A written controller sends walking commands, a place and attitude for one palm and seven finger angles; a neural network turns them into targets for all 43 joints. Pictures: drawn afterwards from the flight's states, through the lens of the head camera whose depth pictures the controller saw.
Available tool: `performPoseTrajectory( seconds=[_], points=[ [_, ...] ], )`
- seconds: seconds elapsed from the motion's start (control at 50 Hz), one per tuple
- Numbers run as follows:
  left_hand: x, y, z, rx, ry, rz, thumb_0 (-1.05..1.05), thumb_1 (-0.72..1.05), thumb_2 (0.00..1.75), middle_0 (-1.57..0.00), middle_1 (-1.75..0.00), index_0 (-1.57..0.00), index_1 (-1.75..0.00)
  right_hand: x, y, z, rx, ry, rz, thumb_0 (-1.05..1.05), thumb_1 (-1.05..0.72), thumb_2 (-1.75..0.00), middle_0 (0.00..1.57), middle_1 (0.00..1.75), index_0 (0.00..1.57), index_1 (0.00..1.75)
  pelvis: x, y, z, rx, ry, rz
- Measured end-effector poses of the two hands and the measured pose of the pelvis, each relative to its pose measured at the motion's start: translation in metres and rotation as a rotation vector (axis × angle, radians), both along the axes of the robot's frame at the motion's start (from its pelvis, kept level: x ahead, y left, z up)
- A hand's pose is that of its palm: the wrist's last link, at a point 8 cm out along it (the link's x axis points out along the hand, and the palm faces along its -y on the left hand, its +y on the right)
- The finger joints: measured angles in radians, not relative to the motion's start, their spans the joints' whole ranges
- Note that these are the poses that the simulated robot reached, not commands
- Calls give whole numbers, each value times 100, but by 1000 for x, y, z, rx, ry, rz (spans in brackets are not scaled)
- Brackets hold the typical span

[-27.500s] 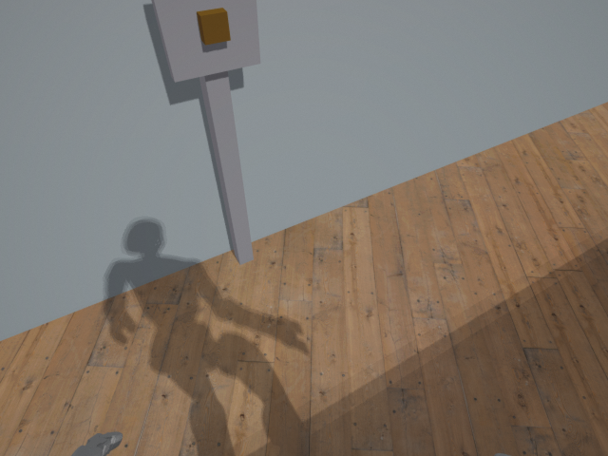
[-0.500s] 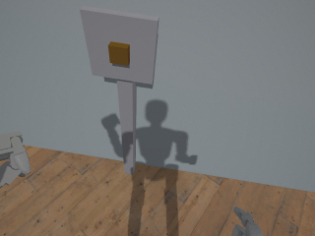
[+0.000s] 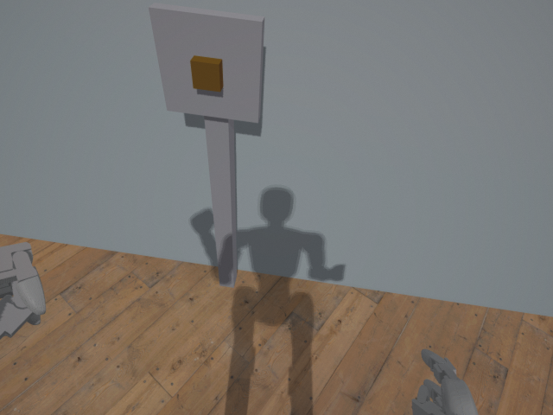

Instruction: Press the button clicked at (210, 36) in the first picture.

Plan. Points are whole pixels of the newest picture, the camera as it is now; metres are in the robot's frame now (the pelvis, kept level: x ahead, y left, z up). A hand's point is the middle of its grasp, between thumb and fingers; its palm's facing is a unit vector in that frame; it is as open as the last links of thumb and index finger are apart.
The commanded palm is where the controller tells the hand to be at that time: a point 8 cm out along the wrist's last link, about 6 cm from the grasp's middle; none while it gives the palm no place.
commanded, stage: stop stepping back and stand still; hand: left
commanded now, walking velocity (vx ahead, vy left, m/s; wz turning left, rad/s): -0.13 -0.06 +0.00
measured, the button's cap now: (207, 73) +0.71 +0.21 +0.16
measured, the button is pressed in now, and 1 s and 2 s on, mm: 0 0 0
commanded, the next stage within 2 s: let the arm hang, fingers relaxed in 0.72 s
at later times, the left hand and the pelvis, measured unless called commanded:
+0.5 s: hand (3, 400) +0.10 +0.24 +0.16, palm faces +0.39 -0.83 -0.39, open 3.1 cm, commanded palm +0.02 +0.28 +0.18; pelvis -0.10 +0.00 +0.00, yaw +1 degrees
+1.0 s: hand out of the picture +0.06 +0.25 -0.07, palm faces +0.16 -0.93 -0.32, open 3.0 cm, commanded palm none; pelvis -0.11 +0.01 -0.01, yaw +7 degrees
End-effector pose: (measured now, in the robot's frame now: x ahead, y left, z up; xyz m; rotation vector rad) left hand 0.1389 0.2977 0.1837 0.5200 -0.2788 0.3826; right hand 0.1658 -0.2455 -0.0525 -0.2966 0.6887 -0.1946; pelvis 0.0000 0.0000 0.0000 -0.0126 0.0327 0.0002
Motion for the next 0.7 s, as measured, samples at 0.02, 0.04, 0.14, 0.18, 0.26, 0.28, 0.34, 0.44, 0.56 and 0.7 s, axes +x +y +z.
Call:
performPoseTrajectory(
  seconds=[0.02,0.04,0.14,0.18,0.26,0.28,0.34,0.44,0.56,0.7],
  points=[
    [-4,1,-6,-27,18,15,1,88,90,-131,-150,-130,-150,-5,1,2,-1,-12,9,2,-91,-90,20,30,20,30,-7,0,1,4,-7,-4],
    [-9,0,-12,-47,34,20,1,89,90,-131,-150,-130,-150,-11,3,4,0,-27,18,2,-91,-90,20,30,20,30,-15,0,1,7,-12,-5],
    [-37,-25,-13,-56,55,-39,2,89,90,-131,-150,-130,-150,-42,13,6,45,-69,51,2,-91,-90,20,30,20,30,-50,-7,1,5,-30,15],
    [-53,-33,-4,-30,37,-73,2,89,90,-131,-150,-130,-150,-56,15,4,58,-58,59,2,-91,-90,20,30,20,30,-60,-10,2,-4,-39,28],
    [-83,-31,15,12,-50,-75,2,88,90,-131,-150,-130,-150,-84,13,-3,49,4,41,2,-90,-90,21,30,21,30,-71,-9,3,9,-32,-5],
    [-87,-26,17,15,-74,-61,2,88,90,-131,-150,-130,-150,-91,12,-4,42,15,33,2,-90,-90,21,30,21,30,-73,-7,3,9,-28,-12],
    [-89,-9,12,-10,-125,-14,1,88,90,-131,-150,-131,-150,-106,9,-11,12,20,10,2,-90,-90,21,30,21,30,-80,1,-3,-17,-17,-14],
    [-76,-1,-9,-59,-68,13,1,89,90,-131,-150,-131,-150,-134,14,-19,46,25,-24,2,-91,-90,20,30,21,30,-101,3,-6,-1,-46,13],
    [-94,-34,-4,35,2,-102,2,89,90,-131,-150,-130,-150,-158,15,-25,98,57,-5,2,-90,-90,21,30,21,30,-103,-12,-6,2,-42,16],
    [-115,-20,5,69,-27,-35,1,88,90,-131,-150,-131,-150,-150,-2,-33,38,136,6,2,-90,-90,21,30,21,30,-108,-9,-5,0,-44,35]
  ],
)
